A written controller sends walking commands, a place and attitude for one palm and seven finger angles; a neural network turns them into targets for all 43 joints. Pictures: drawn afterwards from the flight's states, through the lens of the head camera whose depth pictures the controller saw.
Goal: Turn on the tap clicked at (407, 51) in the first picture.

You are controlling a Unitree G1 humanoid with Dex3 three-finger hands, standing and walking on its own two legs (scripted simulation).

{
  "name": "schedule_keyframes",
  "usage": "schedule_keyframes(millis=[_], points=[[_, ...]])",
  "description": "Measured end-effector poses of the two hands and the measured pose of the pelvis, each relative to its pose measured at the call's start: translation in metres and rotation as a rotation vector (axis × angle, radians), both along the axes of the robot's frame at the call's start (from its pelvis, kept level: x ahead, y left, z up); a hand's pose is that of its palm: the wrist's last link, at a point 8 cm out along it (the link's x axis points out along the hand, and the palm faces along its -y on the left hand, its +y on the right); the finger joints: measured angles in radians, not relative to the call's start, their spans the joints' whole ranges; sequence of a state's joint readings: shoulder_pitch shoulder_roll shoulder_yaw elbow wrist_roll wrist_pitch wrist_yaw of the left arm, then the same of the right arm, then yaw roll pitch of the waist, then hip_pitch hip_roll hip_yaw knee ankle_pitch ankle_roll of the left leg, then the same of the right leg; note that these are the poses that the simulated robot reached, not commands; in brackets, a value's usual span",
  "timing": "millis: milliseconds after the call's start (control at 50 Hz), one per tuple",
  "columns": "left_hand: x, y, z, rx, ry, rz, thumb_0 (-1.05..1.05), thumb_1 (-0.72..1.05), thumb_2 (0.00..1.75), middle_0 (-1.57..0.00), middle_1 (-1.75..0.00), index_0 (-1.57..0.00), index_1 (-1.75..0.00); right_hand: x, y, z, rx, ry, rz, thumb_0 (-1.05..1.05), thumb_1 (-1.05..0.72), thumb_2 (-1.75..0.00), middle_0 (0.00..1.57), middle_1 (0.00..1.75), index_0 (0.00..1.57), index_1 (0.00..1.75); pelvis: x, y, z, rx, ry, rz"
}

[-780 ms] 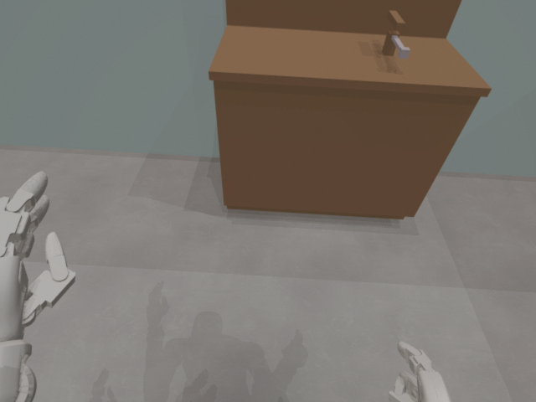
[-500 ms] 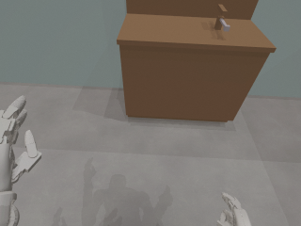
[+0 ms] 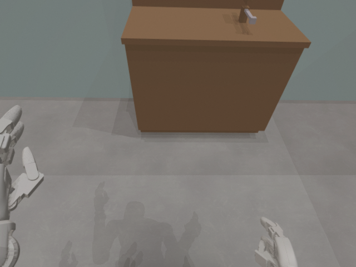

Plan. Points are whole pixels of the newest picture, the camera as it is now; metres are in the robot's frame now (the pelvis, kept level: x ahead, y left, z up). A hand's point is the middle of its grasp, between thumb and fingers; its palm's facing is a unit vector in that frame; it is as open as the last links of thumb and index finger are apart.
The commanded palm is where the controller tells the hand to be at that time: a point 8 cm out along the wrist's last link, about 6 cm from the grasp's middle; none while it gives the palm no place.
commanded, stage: walk to a spot facing it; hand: left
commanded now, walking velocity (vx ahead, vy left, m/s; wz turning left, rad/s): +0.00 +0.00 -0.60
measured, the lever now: (252, 20) +1.20 -0.26 +0.08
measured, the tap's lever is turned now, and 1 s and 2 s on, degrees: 0 0 0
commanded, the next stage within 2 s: none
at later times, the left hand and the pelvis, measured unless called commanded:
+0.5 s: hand (89, 166) +0.23 +0.17 +0.18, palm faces +0.21 -0.88 -0.42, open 7.4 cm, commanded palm +0.20 +0.21 +0.19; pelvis -0.03 -0.01 +0.00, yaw -15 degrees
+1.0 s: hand (200, 133) +0.29 +0.00 +0.21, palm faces -0.08 -0.85 -0.52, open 7.4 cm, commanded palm +0.28 +0.06 +0.19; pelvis +0.00 -0.10 +0.02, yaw -30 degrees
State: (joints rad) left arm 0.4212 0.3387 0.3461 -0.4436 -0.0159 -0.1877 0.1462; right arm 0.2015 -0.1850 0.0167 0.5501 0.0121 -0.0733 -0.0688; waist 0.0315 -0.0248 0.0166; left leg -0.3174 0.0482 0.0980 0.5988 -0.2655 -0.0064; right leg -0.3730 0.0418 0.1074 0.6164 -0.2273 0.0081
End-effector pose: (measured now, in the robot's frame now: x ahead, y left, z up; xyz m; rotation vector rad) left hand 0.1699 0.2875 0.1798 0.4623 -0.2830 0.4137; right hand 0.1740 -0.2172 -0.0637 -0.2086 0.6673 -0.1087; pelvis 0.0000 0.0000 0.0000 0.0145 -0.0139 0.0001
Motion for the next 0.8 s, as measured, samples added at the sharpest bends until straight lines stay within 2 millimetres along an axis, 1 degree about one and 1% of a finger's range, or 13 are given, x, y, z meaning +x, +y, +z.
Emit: schedule_keyframes(millis=[120, 200, 240, 300, 400, 440, 480, 540, 620, 680, 720, 760, 800], points=[[0.006, -0.033, 0.002, 0.027, -0.012, -0.055, 0.02, 0.89, 0.9, -0.21, -0.31, -0.21, -0.3, -0.011, -0.018, -0.018, 0.044, 0.007, -0.018, 0.01, -0.9, -0.9, 0.2, 0.3, 0.2, 0.3, -0.004, -0.017, -0.011, -0.001, -0.012, -0.029], [0.011, -0.048, 0.004, 0.021, 0.001, -0.095, 0.02, 0.89, 0.9, -0.21, -0.31, -0.21, -0.3, -0.028, -0.035, -0.025, 0.03, 0.08, -0.044, 0.01, -0.91, -0.9, 0.2, 0.3, 0.2, 0.3, -0.011, -0.02, -0.007, 0.017, 0.015, -0.06], [0.013, -0.051, 0.005, 0.024, 0.025, -0.117, 0.02, 0.89, 0.9, -0.21, -0.31, -0.21, -0.3, -0.039, -0.041, -0.023, 0.021, 0.116, -0.063, 0.01, -0.91, -0.9, 0.2, 0.3, 0.2, 0.3, -0.015, -0.019, -0.002, 0.027, 0.029, -0.081], [0.016, -0.051, 0.007, 0.052, 0.05, -0.155, 0.02, 0.89, 0.9, -0.21, -0.31, -0.21, -0.3, -0.056, -0.048, -0.018, 0.005, 0.145, -0.102, 0.01, -0.91, -0.9, 0.2, 0.3, 0.2, 0.3, -0.02, -0.016, 0.002, 0.037, 0.05, -0.114], [0.021, -0.049, 0.008, 0.077, 0.02, -0.225, 0.02, 0.89, 0.9, -0.21, -0.31, -0.21, -0.3, -0.081, -0.053, -0.012, -0.021, 0.134, -0.177, 0.01, -0.91, -0.9, 0.2, 0.3, 0.2, 0.3, -0.032, -0.009, -0.002, 0.042, 0.038, -0.178], [0.023, -0.053, 0.01, 0.083, 0.006, -0.244, 0.02, 0.89, 0.9, -0.21, -0.31, -0.21, -0.3, -0.091, -0.053, -0.009, -0.005, 0.107, -0.217, 0.01, -0.91, -0.9, 0.2, 0.3, 0.2, 0.3, -0.032, -0.01, -0.001, 0.032, 0.027, -0.219], [0.027, -0.061, 0.014, 0.07, -0.006, -0.264, 0.02, 0.89, 0.9, -0.21, -0.31, -0.21, -0.3, -0.101, -0.053, -0.007, 0.021, 0.08, -0.254, 0.01, -0.91, -0.9, 0.2, 0.3, 0.2, 0.3, -0.029, -0.012, 0.002, 0.006, 0.021, -0.25], [0.037, -0.084, 0.019, 0.043, -0.027, -0.313, 0.02, 0.89, 0.9, -0.21, -0.31, -0.21, -0.3, -0.116, -0.055, -0.007, 0.055, 0.063, -0.299, 0.01, -0.91, -0.9, 0.2, 0.3, 0.2, 0.3, -0.025, -0.019, 0.006, -0.025, 0.018, -0.303], [0.062, -0.125, 0.02, 0.076, -0.041, -0.402, 0.02, 0.89, 0.9, -0.21, -0.31, -0.21, -0.3, -0.137, -0.066, -0.017, 0.085, 0.066, -0.354, 0.01, -0.9, -0.9, 0.2, 0.3, 0.2, 0.3, -0.026, -0.039, 0.003, -0.036, 0.016, -0.37], [0.081, -0.16, 0.012, 0.13, -0.051, -0.461, 0.02, 0.89, 0.9, -0.21, -0.31, -0.21, -0.3, -0.153, -0.087, -0.036, 0.099, 0.065, -0.397, 0.01, -0.9, -0.9, 0.21, 0.31, 0.2, 0.3, -0.032, -0.059, -0.013, -0.037, 0.013, -0.401], [0.088, -0.182, 0.005, 0.119, -0.051, -0.503, 0.02, 0.89, 0.9, -0.21, -0.31, -0.21, -0.3, -0.167, -0.103, -0.046, 0.091, 0.102, -0.426, 0.01, -0.9, -0.9, 0.21, 0.31, 0.21, 0.3, -0.038, -0.066, -0.018, -0.034, 0.001, -0.418], [0.09, -0.202, 0.001, 0.091, -0.032, -0.545, 0.02, 0.89, 0.9, -0.21, -0.31, -0.21, -0.3, -0.182, -0.119, -0.047, 0.079, 0.146, -0.47, 0.01, -0.9, -0.9, 0.21, 0.3, 0.2, 0.3, -0.04, -0.071, -0.016, -0.024, -0.006, -0.445], [0.088, -0.217, 0.001, 0.086, 0.0, -0.595, 0.02, 0.89, 0.9, -0.21, -0.31, -0.21, -0.3, -0.197, -0.133, -0.04, 0.063, 0.172, -0.521, 0.01, -0.91, -0.9, 0.2, 0.3, 0.2, 0.3, -0.038, -0.075, -0.009, -0.015, -0.001, -0.475]])
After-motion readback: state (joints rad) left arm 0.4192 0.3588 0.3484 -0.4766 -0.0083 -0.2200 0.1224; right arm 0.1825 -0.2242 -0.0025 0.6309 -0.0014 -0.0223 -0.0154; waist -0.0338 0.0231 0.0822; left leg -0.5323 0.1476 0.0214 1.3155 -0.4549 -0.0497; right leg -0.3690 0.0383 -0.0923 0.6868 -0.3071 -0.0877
